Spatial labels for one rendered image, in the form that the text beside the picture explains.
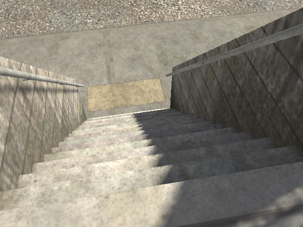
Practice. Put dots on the stairs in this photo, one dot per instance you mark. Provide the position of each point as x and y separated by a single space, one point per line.
121 152

